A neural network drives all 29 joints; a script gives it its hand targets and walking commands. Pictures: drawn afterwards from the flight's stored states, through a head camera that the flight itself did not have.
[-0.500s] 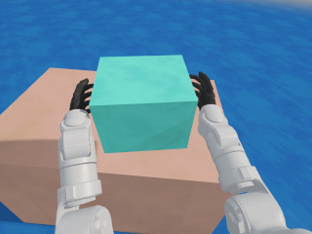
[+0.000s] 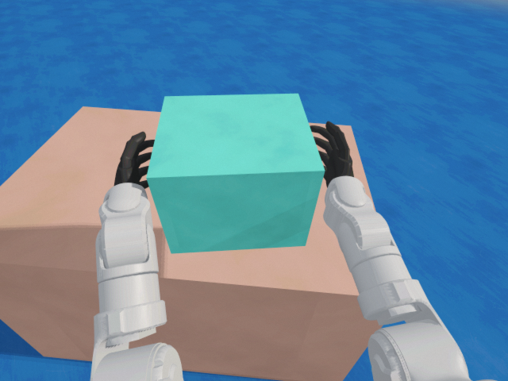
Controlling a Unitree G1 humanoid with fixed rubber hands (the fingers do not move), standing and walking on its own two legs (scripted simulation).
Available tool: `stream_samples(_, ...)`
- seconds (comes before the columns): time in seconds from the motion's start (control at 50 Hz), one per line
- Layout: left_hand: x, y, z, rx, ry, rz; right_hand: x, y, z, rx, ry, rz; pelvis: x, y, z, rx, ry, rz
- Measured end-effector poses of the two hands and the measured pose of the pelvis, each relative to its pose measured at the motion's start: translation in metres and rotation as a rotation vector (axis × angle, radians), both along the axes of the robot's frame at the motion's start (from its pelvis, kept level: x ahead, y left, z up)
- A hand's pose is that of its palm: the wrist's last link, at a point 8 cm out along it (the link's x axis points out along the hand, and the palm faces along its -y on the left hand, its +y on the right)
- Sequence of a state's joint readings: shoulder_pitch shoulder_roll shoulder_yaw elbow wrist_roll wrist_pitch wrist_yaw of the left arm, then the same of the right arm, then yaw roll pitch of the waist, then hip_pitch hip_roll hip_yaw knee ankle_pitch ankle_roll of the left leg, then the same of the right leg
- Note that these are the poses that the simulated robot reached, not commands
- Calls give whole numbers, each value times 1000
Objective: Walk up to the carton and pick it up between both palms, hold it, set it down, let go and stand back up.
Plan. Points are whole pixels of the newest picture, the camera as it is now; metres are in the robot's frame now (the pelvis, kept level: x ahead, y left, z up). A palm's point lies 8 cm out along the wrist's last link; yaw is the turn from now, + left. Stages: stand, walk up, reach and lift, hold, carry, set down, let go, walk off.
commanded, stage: hold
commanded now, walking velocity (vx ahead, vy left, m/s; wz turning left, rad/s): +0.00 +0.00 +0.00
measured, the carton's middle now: (235, 172) +0.40 +0.01 +0.15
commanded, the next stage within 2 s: none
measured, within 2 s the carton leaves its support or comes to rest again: neither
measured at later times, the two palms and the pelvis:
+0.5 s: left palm (127, 185) +0.35 +0.17 +0.18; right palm (335, 170) +0.35 -0.14 +0.18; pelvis -0.01 +0.00 +0.00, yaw +0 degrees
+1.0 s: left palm (130, 186) +0.36 +0.16 +0.17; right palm (336, 174) +0.35 -0.14 +0.17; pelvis +0.00 +0.00 +0.00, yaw +0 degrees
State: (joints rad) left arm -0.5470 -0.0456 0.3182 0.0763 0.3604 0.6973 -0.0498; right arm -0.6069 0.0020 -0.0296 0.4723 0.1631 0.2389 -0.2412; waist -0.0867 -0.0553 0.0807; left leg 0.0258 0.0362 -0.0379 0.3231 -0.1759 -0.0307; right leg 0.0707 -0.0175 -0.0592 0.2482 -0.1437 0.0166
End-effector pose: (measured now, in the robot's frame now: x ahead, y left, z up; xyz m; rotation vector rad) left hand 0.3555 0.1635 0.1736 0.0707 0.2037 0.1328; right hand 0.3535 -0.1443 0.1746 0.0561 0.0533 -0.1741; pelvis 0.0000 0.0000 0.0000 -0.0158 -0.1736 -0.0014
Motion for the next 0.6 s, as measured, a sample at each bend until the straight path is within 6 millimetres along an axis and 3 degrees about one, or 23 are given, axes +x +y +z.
stream_samples(0.32,-3,5,9,-16,-12,6,-2,6,11,-16,-13,-2,-5,2,0,1,-8,3)
stream_samples(0.6,0,2,3,-20,6,2,0,3,9,-20,-4,-6,-6,2,0,1,-9,1)
